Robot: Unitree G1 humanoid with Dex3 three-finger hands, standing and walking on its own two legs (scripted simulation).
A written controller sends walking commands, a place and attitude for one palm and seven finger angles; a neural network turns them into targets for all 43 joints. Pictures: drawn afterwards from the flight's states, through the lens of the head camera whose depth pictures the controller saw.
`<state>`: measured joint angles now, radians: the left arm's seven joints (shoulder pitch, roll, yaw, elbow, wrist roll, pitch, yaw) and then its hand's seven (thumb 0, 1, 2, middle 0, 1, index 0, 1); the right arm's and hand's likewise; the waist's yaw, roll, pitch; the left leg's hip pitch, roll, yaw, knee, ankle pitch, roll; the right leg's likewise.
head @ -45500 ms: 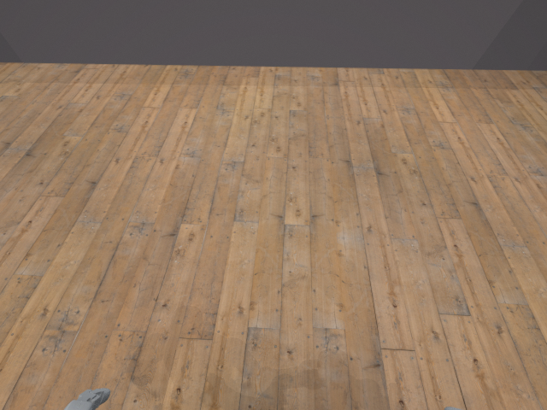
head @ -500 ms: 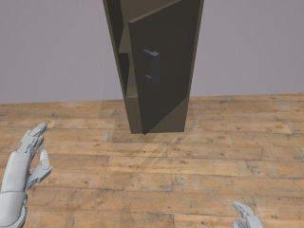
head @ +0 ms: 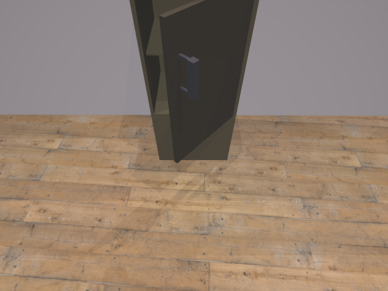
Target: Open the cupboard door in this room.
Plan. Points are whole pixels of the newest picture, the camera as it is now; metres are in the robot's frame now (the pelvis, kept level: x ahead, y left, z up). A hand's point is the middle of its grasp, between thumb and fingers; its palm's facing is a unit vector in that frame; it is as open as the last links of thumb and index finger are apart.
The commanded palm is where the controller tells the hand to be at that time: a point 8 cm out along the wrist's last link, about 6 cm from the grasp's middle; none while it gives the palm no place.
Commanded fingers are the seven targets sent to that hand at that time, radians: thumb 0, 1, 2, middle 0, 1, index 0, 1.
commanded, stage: let the arm hang, fingers relaxed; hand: left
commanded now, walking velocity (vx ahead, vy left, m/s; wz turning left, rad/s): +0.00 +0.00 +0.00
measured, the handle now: (187, 77) +0.65 +0.06 +0.07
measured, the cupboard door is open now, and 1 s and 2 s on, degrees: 47 47 47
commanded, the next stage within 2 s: look to check the result in 0.52 s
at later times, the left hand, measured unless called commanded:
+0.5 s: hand out of the picture +0.13 +0.23 -0.14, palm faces -0.02 -0.94 -0.33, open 7.4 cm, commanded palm none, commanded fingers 0.00 0.90 0.90 -0.20 -0.30 -0.20 -0.30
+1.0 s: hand (94, 288) +0.14 +0.24 -0.14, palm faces -0.03 -0.93 -0.36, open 7.4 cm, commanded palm none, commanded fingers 0.00 0.90 0.90 -0.20 -0.30 -0.20 -0.30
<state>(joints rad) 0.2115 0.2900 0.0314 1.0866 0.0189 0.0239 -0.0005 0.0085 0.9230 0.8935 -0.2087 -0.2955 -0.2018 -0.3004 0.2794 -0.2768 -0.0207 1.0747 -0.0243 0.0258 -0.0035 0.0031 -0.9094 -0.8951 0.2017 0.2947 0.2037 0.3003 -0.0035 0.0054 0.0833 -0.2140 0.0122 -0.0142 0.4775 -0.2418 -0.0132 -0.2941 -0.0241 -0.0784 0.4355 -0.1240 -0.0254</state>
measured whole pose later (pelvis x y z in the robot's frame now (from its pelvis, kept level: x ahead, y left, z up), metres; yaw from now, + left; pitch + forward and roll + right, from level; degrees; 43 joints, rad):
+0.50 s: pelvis +0.03 +0.00 +0.01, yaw +0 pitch -1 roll +1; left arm 0.06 0.29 0.02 1.11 0.02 -0.01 0.00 0.01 0.91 0.89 -0.21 -0.30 -0.20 -0.30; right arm 0.13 -0.31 -0.01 1.11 -0.02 0.00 0.00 0.00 -0.91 -0.89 0.20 0.29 0.21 0.30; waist -0.01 0.03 0.07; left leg -0.10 0.01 0.00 0.34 -0.22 -0.02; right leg -0.22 -0.02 -0.07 0.37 -0.13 -0.02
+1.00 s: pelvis +0.06 -0.01 +0.01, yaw -1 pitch +0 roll +0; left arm 0.07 0.32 0.02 1.13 0.01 -0.01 0.01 0.01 0.91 0.89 -0.21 -0.30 -0.20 -0.30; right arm 0.11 -0.33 -0.01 1.11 -0.02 0.00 -0.01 0.00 -0.91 -0.89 0.20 0.29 0.21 0.30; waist -0.01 0.03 0.07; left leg -0.05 0.04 -0.01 0.29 -0.23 -0.04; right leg -0.17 0.01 -0.07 0.32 -0.15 -0.03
